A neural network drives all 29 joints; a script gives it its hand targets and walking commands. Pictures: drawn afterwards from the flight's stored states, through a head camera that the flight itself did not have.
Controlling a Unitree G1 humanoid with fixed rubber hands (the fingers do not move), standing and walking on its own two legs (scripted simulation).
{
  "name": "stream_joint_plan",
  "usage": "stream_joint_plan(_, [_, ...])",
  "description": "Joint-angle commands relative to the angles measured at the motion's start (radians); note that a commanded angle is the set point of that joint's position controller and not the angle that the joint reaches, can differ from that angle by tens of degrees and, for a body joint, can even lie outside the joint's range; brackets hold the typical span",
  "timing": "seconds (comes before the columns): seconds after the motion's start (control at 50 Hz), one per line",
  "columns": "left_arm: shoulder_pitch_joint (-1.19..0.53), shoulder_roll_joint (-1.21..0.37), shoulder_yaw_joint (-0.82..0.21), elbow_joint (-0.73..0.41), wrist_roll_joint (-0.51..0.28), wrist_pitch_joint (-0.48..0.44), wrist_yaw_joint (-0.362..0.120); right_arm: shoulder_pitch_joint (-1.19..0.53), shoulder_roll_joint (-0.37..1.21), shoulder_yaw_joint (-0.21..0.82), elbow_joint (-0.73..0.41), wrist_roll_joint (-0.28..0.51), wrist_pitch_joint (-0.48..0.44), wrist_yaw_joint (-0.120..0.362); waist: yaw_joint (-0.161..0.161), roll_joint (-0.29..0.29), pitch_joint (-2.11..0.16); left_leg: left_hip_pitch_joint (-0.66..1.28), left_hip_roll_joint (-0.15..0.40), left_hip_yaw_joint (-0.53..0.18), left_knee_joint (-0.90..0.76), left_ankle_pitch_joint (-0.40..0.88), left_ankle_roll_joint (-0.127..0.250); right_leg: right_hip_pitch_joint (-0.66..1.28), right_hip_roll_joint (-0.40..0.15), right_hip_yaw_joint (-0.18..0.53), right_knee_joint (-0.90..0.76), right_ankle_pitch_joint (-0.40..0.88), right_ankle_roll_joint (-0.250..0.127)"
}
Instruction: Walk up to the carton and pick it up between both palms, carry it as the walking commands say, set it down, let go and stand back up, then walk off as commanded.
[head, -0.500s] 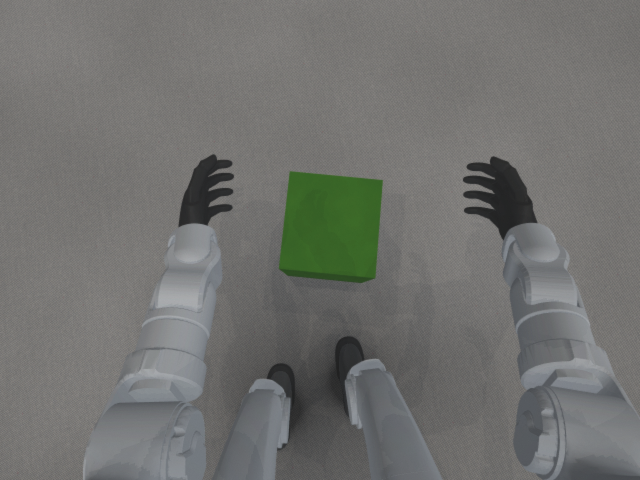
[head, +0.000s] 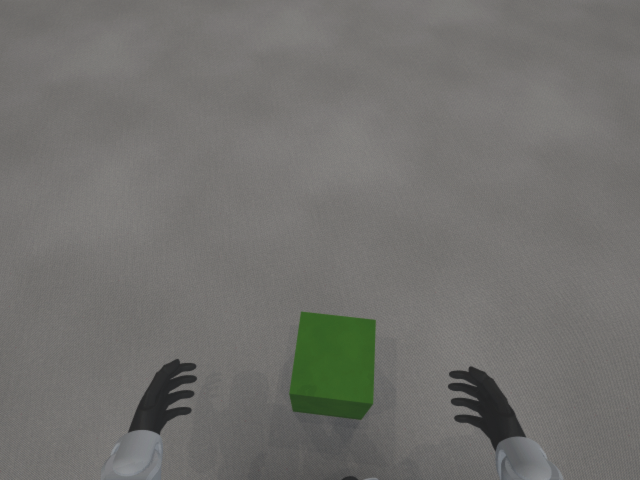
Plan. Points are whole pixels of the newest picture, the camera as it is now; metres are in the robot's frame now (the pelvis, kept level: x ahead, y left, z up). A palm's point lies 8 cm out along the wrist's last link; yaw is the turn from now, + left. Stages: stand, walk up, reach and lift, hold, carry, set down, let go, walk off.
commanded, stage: let go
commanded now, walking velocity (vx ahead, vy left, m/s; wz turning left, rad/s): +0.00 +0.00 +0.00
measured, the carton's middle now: (332, 367) +0.42 -0.06 -0.64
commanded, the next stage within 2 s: stand in 0.58 s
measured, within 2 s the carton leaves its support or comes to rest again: neither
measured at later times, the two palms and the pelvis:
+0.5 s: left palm (107, 468) +0.17 +0.24 -0.06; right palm (507, 464) +0.16 -0.22 -0.06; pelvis +0.00 +0.02 +0.01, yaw -1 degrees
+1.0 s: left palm out of the picture +0.13 +0.30 -0.07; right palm (552, 449) +0.17 -0.28 -0.08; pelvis +0.03 +0.00 +0.01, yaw +2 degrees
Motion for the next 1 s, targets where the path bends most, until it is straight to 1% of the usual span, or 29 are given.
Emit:
stream_joint_plan(0.0, [0.050, 0.103, 0.007, -0.123, -0.012, -0.014, -0.011, 0.058, -0.133, -0.035, -0.139, -0.010, -0.007, -0.010, 0.001, -0.017, -0.240, 0.021, 0.063, 0.010, -0.142, 0.265, -0.054, 0.462, -0.054, 0.025, -0.052, 0.352, 0.042])
stream_joint_plan(0.06, [0.117, 0.112, -0.014, -0.161, -0.024, 0.000, -0.021, 0.119, -0.139, -0.015, -0.141, 0.009, 0.011, -0.002, 0.012, 0.032, -0.162, 0.063, 0.080, 0.000, -0.184, 0.300, -0.063, 0.490, -0.043, 0.009, -0.087, 0.319, 0.036])
stream_joint_plan(0.08, [0.093, 0.120, -0.011, -0.167, -0.030, 0.003, -0.025, 0.093, -0.146, -0.018, -0.149, 0.011, 0.017, 0.001, 0.012, 0.020, -0.131, 0.080, 0.088, -0.010, -0.189, 0.314, -0.067, 0.470, -0.037, 0.005, -0.096, 0.295, 0.038])
stream_joint_plan(0.14, [0.107, 0.122, -0.023, -0.184, -0.040, 0.026, -0.037, 0.075, -0.147, -0.012, -0.163, 0.020, 0.042, 0.009, 0.020, 0.054, -0.065, 0.076, 0.097, -0.007, -0.215, 0.247, -0.075, 0.503, -0.031, -0.003, -0.109, 0.225, 0.034])
stream_joint_plan(0.16, [0.105, 0.113, -0.032, -0.180, -0.048, 0.038, -0.041, 0.081, -0.147, -0.005, -0.158, 0.022, 0.056, 0.011, 0.008, 0.055, -0.021, 0.066, 0.109, -0.015, -0.230, 0.205, -0.074, 0.498, -0.026, -0.007, -0.105, 0.188, 0.034])
stream_joint_plan(0.2, [0.094, 0.117, -0.030, -0.192, -0.042, 0.053, -0.045, 0.069, -0.149, -0.004, -0.158, 0.019, 0.073, 0.018, 0.017, 0.074, 0.030, 0.029, 0.123, -0.022, -0.258, 0.138, -0.072, 0.521, -0.017, -0.023, -0.096, 0.133, 0.039])
stream_joint_plan(0.24, [0.096, 0.111, -0.031, -0.200, -0.043, 0.066, -0.045, 0.084, -0.146, -0.001, -0.155, 0.017, 0.091, 0.021, 0.017, 0.073, 0.019, 0.021, 0.130, -0.025, -0.267, 0.138, -0.063, 0.563, -0.010, -0.026, -0.084, 0.130, 0.037])
stream_joint_plan(0.28, [0.111, 0.117, -0.029, -0.185, -0.038, 0.074, -0.044, 0.078, -0.146, -0.008, -0.167, 0.004, 0.098, 0.022, 0.021, 0.046, 0.033, 0.035, 0.130, -0.029, -0.267, 0.155, -0.057, 0.558, -0.009, -0.033, -0.083, 0.124, 0.042])
stream_joint_plan(0.3, [0.126, 0.116, -0.035, -0.176, -0.033, 0.078, -0.044, 0.082, -0.162, -0.016, -0.168, -0.003, 0.102, 0.020, 0.015, 0.070, 0.046, 0.050, 0.133, -0.031, -0.269, 0.171, -0.061, 0.543, -0.005, -0.038, -0.082, 0.122, 0.040])
stream_joint_plan(0.36, [0.124, 0.126, -0.035, -0.198, -0.037, 0.085, -0.044, 0.090, -0.166, -0.021, -0.185, -0.005, 0.112, 0.019, 0.014, 0.035, 0.016, 0.082, 0.124, -0.024, -0.258, 0.182, -0.055, 0.552, -0.007, -0.036, -0.079, 0.113, 0.038])
stream_joint_plan(0.38, [0.138, 0.124, -0.033, -0.193, -0.035, 0.086, -0.044, 0.102, -0.170, -0.027, -0.186, -0.013, 0.113, 0.015, 0.008, 0.035, 0.009, 0.100, 0.123, -0.029, -0.247, 0.237, -0.057, 0.547, -0.007, -0.031, -0.074, 0.140, 0.038])
stream_joint_plan(0.4, [0.125, 0.133, -0.022, -0.192, -0.034, 0.087, -0.042, 0.087, -0.167, -0.026, -0.182, -0.012, 0.118, 0.012, 0.015, 0.011, -0.013, 0.125, 0.111, -0.022, -0.226, 0.258, -0.055, 0.537, -0.015, -0.023, -0.079, 0.134, 0.037])
stream_joint_plan(0.48, [0.118, 0.150, -0.023, -0.181, -0.036, 0.082, -0.033, 0.095, -0.157, -0.017, -0.191, -0.008, 0.157, -0.003, 0.015, 0.018, -0.031, 0.161, 0.102, -0.009, -0.190, 0.266, -0.045, 0.509, -0.024, -0.008, -0.059, 0.122, 0.031])
stream_joint_plan(0.56, [0.129, 0.139, -0.031, -0.149, -0.036, 0.073, -0.019, 0.070, -0.158, -0.007, -0.188, -0.002, 0.189, -0.023, 0.039, 0.030, -0.032, 0.166, 0.099, -0.012, -0.167, 0.334, -0.038, 0.488, -0.029, 0.007, -0.038, 0.155, 0.032])
stream_joint_plan(0.58, [0.128, 0.278, 0.005, 0.016, -0.006, 0.047, 0.010, 0.059, -0.246, -0.034, -0.071, -0.015, 0.121, -0.068, 0.054, 0.048, -0.002, 0.095, 0.085, -0.043, -0.151, 0.213, -0.070, 0.336, -0.095, 0.033, -0.058, 0.156, 0.042])
stream_joint_plan(0.6, [0.134, 0.311, 0.012, 0.022, 0.004, 0.036, 0.025, 0.067, -0.250, -0.042, -0.062, -0.019, 0.088, -0.080, 0.046, 0.029, 0.004, 0.115, 0.083, -0.050, -0.162, 0.132, -0.070, 0.307, -0.097, 0.048, -0.075, 0.099, 0.040])
stream_joint_plan(0.62, [0.156, 0.293, 0.008, 0.041, 0.006, 0.022, 0.028, 0.067, -0.247, -0.040, -0.056, -0.017, 0.068, -0.087, 0.050, 0.023, -0.008, 0.157, 0.096, -0.065, -0.163, 0.105, -0.057, 0.286, -0.104, 0.057, -0.086, 0.068, 0.021])
stream_joint_plan(0.64, [0.129, 0.290, -0.001, 0.054, 0.004, 0.014, 0.028, 0.066, -0.247, -0.040, -0.050, -0.019, 0.051, -0.084, 0.036, 0.006, -0.011, 0.170, 0.097, -0.076, -0.167, 0.091, -0.053, 0.262, -0.105, 0.067, -0.090, 0.056, 0.019])
stream_joint_plan(0.66, [0.122, 0.286, -0.001, 0.063, 0.007, 0.003, 0.028, 0.076, -0.243, -0.035, -0.030, -0.020, 0.039, -0.082, 0.036, 0.014, -0.010, 0.169, 0.098, -0.085, -0.170, 0.045, -0.044, 0.260, -0.108, 0.076, -0.102, 0.014, 0.016])
stream_joint_plan(0.68, [0.094, 0.277, -0.003, 0.077, 0.005, -0.007, 0.027, 0.079, -0.250, -0.036, -0.015, -0.018, 0.029, -0.081, 0.027, 0.003, -0.015, 0.161, 0.102, -0.100, -0.175, 0.038, -0.039, 0.263, -0.110, 0.080, -0.098, 0.026, 0.014])
stream_joint_plan(0.72, [0.089, 0.276, -0.008, 0.108, 0.000, -0.019, 0.025, 0.057, -0.251, -0.032, 0.010, -0.018, 0.015, -0.079, 0.032, 0.002, -0.035, 0.181, 0.108, -0.104, -0.163, 0.110, -0.038, 0.252, -0.118, 0.086, -0.105, 0.085, 0.008])
stream_joint_plan(0.74, [0.090, 0.291, -0.006, 0.124, 0.000, -0.020, 0.023, 0.064, -0.254, -0.029, 0.022, -0.017, 0.010, -0.078, 0.027, -0.021, -0.056, 0.200, 0.107, -0.099, -0.151, 0.144, -0.039, 0.261, -0.122, 0.089, -0.108, 0.109, 0.006])
stream_joint_plan(0.78, [0.085, 0.301, -0.005, 0.146, -0.002, -0.026, 0.025, 0.085, -0.264, -0.027, 0.047, -0.020, 0.001, -0.078, 0.024, 0.000, -0.084, 0.212, 0.105, -0.096, -0.143, 0.190, -0.038, 0.290, -0.127, 0.094, -0.110, 0.151, 0.000])
stream_joint_plan(0.8, [0.088, 0.311, -0.002, 0.154, -0.003, -0.031, 0.027, 0.084, -0.267, -0.025, 0.062, -0.019, -0.001, -0.081, 0.028, -0.021, -0.102, 0.209, 0.110, -0.106, -0.144, 0.225, -0.039, 0.314, -0.133, 0.094, -0.101, 0.196, -0.001])
stream_joint_plan(0.82, [0.083, 0.313, -0.004, 0.167, -0.005, -0.030, 0.027, 0.078, -0.281, -0.026, 0.067, -0.019, -0.005, -0.085, 0.021, -0.015, -0.105, 0.227, 0.114, -0.100, -0.141, 0.239, -0.041, 0.307, -0.135, 0.095, -0.106, 0.206, -0.002])
stream_joint_plan(0.84, [0.098, 0.317, -0.002, 0.178, -0.006, -0.033, 0.027, 0.080, -0.277, -0.023, 0.078, -0.024, -0.006, -0.083, 0.036, -0.006, -0.122, 0.213, 0.111, -0.100, -0.132, 0.248, -0.033, 0.337, -0.141, 0.096, -0.105, 0.213, -0.003])
stream_joint_plan(0.86, [0.102, 0.325, -0.006, 0.194, -0.005, -0.036, 0.027, 0.091, -0.279, -0.021, 0.089, -0.019, -0.008, -0.086, 0.026, -0.007, -0.118, 0.227, 0.107, -0.097, -0.133, 0.239, -0.033, 0.329, -0.145, 0.106, -0.117, 0.220, -0.006])
stream_joint_plan(0.92, [0.095, 0.333, -0.006, 0.221, -0.005, -0.035, 0.029, 0.093, -0.308, -0.019, 0.122, -0.022, -0.014, -0.091, 0.035, -0.002, -0.115, 0.223, 0.116, -0.107, -0.142, 0.285, -0.033, 0.352, -0.150, 0.099, -0.119, 0.250, -0.012])
stream_joint_plan(0.98, [0.085, 0.360, -0.002, 0.249, -0.006, -0.039, 0.028, 0.102, -0.300, -0.009, 0.150, -0.017, -0.014, -0.094, 0.032, -0.015, -0.095, 0.234, 0.120, -0.114, -0.149, 0.295, -0.028, 0.348, -0.154, 0.102, -0.116, 0.273, -0.015])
